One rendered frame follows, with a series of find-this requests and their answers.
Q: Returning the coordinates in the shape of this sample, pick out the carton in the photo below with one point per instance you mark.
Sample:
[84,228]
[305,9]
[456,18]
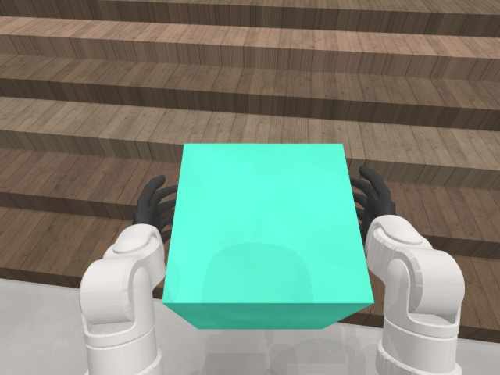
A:
[265,237]

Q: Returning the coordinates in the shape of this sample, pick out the right robot hand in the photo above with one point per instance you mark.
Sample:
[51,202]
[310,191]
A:
[378,201]

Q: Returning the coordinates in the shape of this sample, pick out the robot left forearm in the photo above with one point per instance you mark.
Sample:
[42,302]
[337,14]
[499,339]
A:
[116,304]

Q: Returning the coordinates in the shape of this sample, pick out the left robot hand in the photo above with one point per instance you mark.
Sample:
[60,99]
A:
[149,210]

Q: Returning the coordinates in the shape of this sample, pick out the robot right forearm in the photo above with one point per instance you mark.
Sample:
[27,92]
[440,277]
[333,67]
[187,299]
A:
[424,290]

